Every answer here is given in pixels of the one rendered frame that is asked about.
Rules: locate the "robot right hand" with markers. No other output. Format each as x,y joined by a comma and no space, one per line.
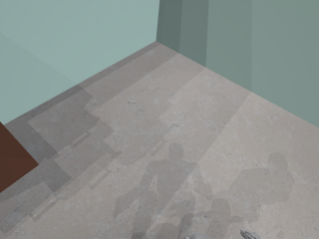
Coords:
249,235

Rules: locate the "cabinet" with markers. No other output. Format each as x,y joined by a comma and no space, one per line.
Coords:
15,160

